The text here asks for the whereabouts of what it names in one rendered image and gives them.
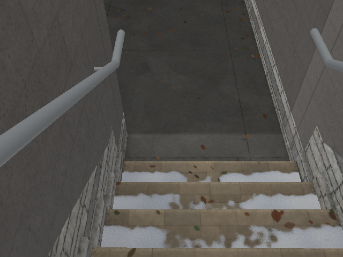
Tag stairs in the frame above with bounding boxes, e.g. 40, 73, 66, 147
91, 161, 343, 257

